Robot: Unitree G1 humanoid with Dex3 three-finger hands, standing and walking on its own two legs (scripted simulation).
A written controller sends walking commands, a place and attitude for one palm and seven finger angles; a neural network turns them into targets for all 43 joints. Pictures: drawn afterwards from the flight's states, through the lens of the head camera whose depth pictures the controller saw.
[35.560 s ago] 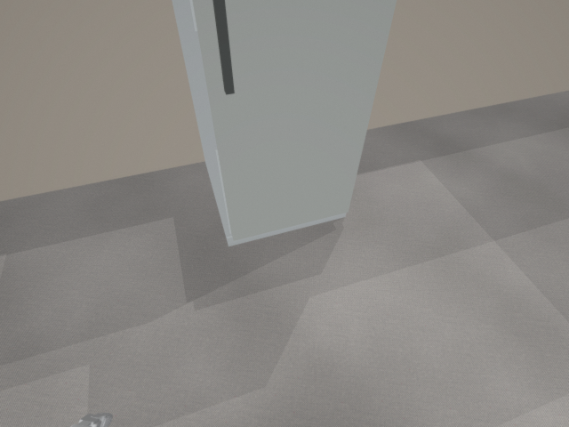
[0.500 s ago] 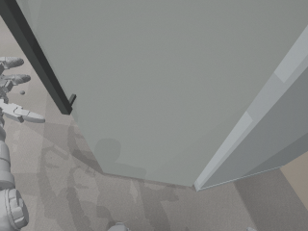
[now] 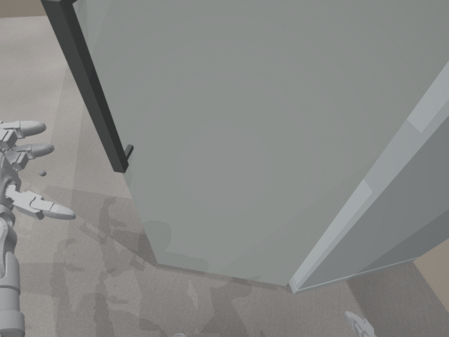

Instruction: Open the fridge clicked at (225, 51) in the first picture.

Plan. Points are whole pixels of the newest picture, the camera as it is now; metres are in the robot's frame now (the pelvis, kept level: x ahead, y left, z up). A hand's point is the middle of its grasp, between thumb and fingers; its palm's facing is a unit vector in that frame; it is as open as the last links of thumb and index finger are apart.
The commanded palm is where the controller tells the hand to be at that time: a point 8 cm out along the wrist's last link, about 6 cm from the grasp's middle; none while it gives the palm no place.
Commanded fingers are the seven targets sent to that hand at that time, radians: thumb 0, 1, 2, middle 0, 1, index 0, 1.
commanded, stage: slip the hand off the handle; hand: left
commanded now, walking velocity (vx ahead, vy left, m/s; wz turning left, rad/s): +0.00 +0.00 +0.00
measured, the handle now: (103, 98) +0.44 +0.24 +0.20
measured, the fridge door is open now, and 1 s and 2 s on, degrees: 67 67 67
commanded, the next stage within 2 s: draw the hand back to the body in 0.28 s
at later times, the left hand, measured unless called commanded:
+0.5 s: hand (35, 204) +0.26 +0.29 +0.14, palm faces +0.21 -0.98 -0.03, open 14.7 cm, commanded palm +0.23 +0.34 +0.15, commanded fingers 0.00 -0.55 0.20 -0.25 -1.15 -0.25 -1.15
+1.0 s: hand (17, 222) +0.23 +0.29 +0.16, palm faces +0.34 -0.92 -0.21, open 14.2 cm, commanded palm +0.18 +0.31 +0.17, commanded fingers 0.00 -0.15 0.39 -0.24 -0.92 -0.24 -0.92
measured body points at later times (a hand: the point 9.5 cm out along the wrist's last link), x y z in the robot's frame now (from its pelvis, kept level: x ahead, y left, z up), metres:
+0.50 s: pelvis -0.01 -0.02 +0.01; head +0.00 -0.03 +0.46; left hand +0.25 +0.34 +0.14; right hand +0.17 -0.26 -0.07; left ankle +0.03 +0.11 -0.71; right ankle -0.01 -0.16 -0.71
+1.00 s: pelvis +0.00 -0.02 +0.02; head -0.01 -0.03 +0.47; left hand +0.20 +0.33 +0.17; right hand +0.19 -0.25 -0.04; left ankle +0.03 +0.11 -0.71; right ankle -0.01 -0.16 -0.71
